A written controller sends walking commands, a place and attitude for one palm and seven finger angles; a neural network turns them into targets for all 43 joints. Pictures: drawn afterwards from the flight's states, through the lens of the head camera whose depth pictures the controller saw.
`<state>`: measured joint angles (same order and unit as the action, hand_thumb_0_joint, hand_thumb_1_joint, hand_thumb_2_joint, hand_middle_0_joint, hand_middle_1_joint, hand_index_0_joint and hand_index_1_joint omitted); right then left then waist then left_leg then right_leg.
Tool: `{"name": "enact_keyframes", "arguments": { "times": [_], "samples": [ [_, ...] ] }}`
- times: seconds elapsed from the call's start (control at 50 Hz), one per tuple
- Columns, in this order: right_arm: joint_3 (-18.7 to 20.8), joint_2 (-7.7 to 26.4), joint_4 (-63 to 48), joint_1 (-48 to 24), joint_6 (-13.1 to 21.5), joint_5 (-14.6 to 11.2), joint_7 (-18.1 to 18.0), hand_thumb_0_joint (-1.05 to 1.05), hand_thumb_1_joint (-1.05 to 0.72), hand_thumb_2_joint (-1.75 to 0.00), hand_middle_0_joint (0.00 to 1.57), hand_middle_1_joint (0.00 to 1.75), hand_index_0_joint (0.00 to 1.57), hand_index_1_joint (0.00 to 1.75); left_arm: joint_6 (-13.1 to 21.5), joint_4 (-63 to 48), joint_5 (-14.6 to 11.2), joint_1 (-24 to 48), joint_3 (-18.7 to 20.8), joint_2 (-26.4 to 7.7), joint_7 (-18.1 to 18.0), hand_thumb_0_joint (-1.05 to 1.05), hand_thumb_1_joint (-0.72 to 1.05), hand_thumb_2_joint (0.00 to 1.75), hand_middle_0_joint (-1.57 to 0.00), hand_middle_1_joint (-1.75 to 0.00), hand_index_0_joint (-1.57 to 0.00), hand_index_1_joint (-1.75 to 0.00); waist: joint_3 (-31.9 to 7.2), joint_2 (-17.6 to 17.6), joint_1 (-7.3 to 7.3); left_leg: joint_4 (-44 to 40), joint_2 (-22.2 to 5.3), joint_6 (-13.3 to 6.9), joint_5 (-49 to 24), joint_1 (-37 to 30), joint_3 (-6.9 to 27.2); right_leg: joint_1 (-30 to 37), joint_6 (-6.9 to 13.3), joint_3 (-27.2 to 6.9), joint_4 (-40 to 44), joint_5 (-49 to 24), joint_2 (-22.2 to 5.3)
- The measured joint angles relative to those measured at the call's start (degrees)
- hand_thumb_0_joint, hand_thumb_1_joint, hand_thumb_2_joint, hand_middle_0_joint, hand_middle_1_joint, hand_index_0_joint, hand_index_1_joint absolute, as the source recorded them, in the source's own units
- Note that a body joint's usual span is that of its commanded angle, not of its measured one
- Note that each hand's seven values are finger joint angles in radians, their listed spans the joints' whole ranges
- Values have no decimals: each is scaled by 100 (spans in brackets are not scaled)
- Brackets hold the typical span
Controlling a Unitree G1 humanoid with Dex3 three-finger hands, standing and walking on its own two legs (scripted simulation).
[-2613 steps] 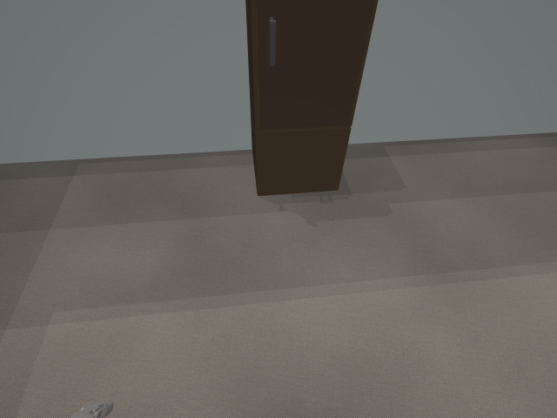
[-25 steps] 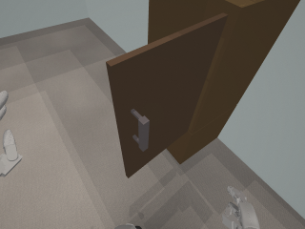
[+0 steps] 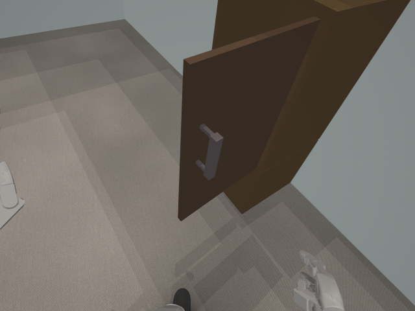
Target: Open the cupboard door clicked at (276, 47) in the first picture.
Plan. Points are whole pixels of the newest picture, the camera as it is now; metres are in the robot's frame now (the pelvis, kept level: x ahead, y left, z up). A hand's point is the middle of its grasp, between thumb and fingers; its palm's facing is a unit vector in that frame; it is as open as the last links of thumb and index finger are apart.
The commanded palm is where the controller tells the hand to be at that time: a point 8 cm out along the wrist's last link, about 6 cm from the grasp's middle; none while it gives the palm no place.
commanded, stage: step back with the hand held close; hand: left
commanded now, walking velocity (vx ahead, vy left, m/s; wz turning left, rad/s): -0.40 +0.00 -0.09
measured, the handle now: (207, 152) +0.45 +0.05 +0.02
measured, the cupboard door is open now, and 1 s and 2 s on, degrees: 95 95 95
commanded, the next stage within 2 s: stop stepping back and stand still in 0.02 s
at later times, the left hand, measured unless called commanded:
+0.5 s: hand out of the picture +0.07 +0.26 +0.18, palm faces +0.25 -0.81 -0.53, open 7.4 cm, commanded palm +0.03 +0.32 +0.18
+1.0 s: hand out of the picture +0.00 +0.30 +0.19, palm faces +0.43 -0.71 -0.56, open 7.4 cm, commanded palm -0.06 +0.34 +0.18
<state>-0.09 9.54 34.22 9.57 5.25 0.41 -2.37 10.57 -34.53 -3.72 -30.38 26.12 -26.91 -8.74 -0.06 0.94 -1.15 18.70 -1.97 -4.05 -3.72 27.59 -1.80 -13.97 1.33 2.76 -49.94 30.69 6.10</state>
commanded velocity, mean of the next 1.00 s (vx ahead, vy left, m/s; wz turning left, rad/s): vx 0.18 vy -0.03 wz -0.01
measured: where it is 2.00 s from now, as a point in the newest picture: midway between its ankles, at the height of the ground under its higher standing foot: outside the picture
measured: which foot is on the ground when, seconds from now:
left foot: down 0.00-0.10, up 0.12-0.20, down 0.22-0.48, up 0.50-0.74, down 0.76-0.98, up 1.00-1.00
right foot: up 0.00-0.08, down 0.10-0.22, up 0.24-0.48, down 0.50-1.00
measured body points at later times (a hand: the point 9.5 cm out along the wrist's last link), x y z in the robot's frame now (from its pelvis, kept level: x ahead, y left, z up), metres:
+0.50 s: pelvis -0.14 +0.03 +0.00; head -0.14 +0.06 +0.45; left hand +0.05 +0.30 +0.21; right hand -0.02 -0.22 -0.07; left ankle +0.04 +0.08 -0.71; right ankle -0.16 -0.03 -0.73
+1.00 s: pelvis -0.20 +0.04 -0.01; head -0.20 +0.04 +0.44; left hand -0.03 +0.34 +0.21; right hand -0.07 -0.17 -0.11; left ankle -0.21 +0.21 -0.73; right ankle -0.17 -0.03 -0.74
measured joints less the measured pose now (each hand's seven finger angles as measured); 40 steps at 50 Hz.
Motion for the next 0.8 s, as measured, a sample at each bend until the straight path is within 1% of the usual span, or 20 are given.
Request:
{"name": "enact_keyframes", "arguments": {
  "times": [0.06,0.1,0.14,0.18,0.2,0.22,0.26,0.3,0.34,0.38,0.42,0.46,0.5,0.54,0.56,0.6,0.66,0.74,0.76,0.8],
  "samples": [
    [-23,-17,-8,-91,40,27,57,1,-90,-90,20,30,20,30,24,-114,-89,-143,-107,19,43,1,89,90,-21,-30,-21,-30,-171,-38,-107,-337,9,197,-348,172,-192,696,142,170,1398,103,-80],
    [-80,-39,-17,-281,39,23,64,1,-90,-90,20,30,20,30,106,-165,-111,-170,-27,-78,35,1,89,90,-21,-30,-21,-30,-153,-313,-279,159,125,415,-8,577,-479,1003,317,-72,2500,-352,-386],
    [-99,62,196,-411,-6,35,-1,1,-90,-90,20,30,21,30,181,-12,-68,-30,-222,84,98,1,89,90,-21,-30,-21,-30,19,-64,-339,1524,79,573,1279,877,-191,997,63,-153,2352,-570,-288],
    [-145,28,394,-226,-35,16,-50,1,-90,-90,20,30,21,30,161,89,-3,33,-315,54,161,1,89,90,-21,-30,-21,-30,-38,-162,-336,2376,233,599,1880,698,-84,1082,-142,-245,2235,-553,-383],
    [-189,-11,412,-89,-64,-24,-82,1,-90,-90,20,30,21,30,113,85,1,44,-283,21,182,1,89,90,-21,-30,-21,-30,-99,-285,-301,2297,294,563,1742,410,-102,1076,-188,-264,2102,-511,-467],
    [-232,-2,369,39,-73,-59,-117,1,-90,-90,20,30,21,30,47,63,-13,55,-228,26,193,1,89,90,-21,-30,-21,-30,-157,-313,-264,1944,283,488,1166,23,-53,963,-217,-195,1778,-471,-498],
    [-192,5,335,88,23,-53,-164,1,-90,-90,20,30,21,30,-67,223,-13,355,-152,48,191,1,89,90,-21,-30,-21,-30,-76,-333,-68,1620,364,0,1177,-238,-32,445,-226,-234,604,-253,-480],
    [-171,9,356,61,199,-43,-142,1,-90,-90,20,30,20,30,-99,564,-5,778,-173,100,157,1,89,90,-21,-30,-21,-30,175,-356,112,1357,438,-149,990,-415,-19,6,-169,-465,-203,25,-354],
    [-199,-12,342,104,255,-9,-83,1,-90,-90,20,30,20,30,-181,723,5,831,-147,103,114,1,89,90,-21,-30,-21,-30,265,-389,278,871,440,-7,727,-616,-2,-317,-124,-475,-366,-71,-283],
    [-203,-59,266,231,216,32,-19,1,-90,-90,20,30,20,30,-260,634,17,508,-101,59,107,1,89,90,-21,-30,-21,-30,247,-437,402,361,414,275,730,-796,-1,-472,-74,-339,-216,-244,-215],
    [-143,-43,138,424,161,60,27,1,-90,-90,20,30,20,30,-298,392,50,4,-147,71,114,1,89,90,-21,-30,-21,-30,167,-367,462,-41,358,447,922,-875,-14,-420,-15,-41,127,-225,-129],
    [-44,28,23,616,123,77,31,1,-90,-90,20,30,20,30,-303,82,93,-499,-229,37,127,2,89,90,-21,-30,-21,-30,73,-242,458,-183,310,503,1243,-780,-90,-122,73,286,747,-48,-63],
    [24,78,-76,756,81,51,8,1,-90,-90,20,30,20,30,-291,-345,120,-916,-100,-248,125,2,89,90,-21,-30,-21,-30,-28,-428,349,642,465,606,1994,-174,-292,302,300,320,1811,14,-234],
    [71,212,114,631,-14,18,-46,1,-90,-90,20,30,20,30,-234,-602,131,-955,24,-305,185,1,89,90,-21,-30,-21,-30,27,-463,44,2743,442,636,2267,653,-89,-19,473,303,1827,-1219,-347],
    [80,252,304,566,-96,49,-62,1,-90,-90,20,30,20,30,-205,-585,123,-847,51,-289,236,1,89,90,-22,-30,-21,-30,2,-456,-37,3641,381,652,2170,892,30,-170,478,319,1652,-1428,-356],
    [81,220,604,573,-246,45,-128,1,-90,-90,20,30,20,30,-91,-179,145,-429,33,-221,240,1,88,90,-22,-30,-22,-30,-210,-514,-63,4486,197,613,2051,922,103,-274,394,402,1593,-1341,-443],
    [62,177,712,719,-163,13,-276,1,-90,-90,20,30,20,30,-58,691,171,183,-10,126,115,1,88,90,-22,-30,-22,-31,-566,-589,-28,3903,-96,428,2365,184,21,-340,361,448,1737,-1136,-603],
    [41,384,489,744,173,45,-418,1,-90,-90,20,30,20,30,-142,1135,218,453,-246,659,-72,1,89,90,-21,-30,-21,-30,-596,-368,99,1708,-204,202,2846,-1332,-96,-521,250,500,1641,-1346,-775],
    [50,417,419,700,252,50,-435,1,-90,-90,20,30,20,30,-136,1093,214,457,-326,706,-83,1,89,90,-21,-30,-21,-30,-518,-317,159,1283,-181,271,2650,-1526,-56,-633,179,481,1436,-1267,-797],
    [36,300,354,569,329,47,-414,1,-90,-90,20,30,20,30,-103,1007,246,411,-401,659,-71,1,89,90,-21,-30,-21,-30,-255,-424,210,1293,-55,477,2237,-1567,-85,-827,-1,234,780,-784,-795]
  ]
}}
